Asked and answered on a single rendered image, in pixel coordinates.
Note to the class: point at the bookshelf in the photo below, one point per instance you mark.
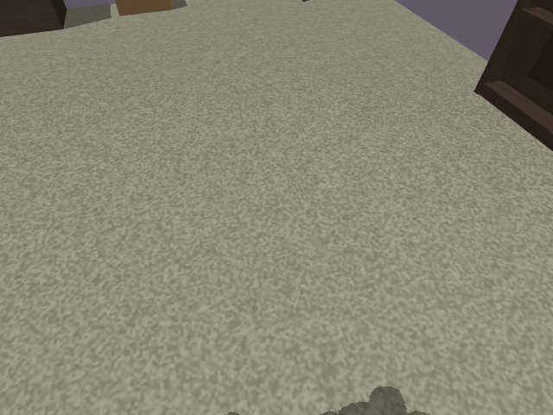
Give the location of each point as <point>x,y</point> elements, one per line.
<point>518,78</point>

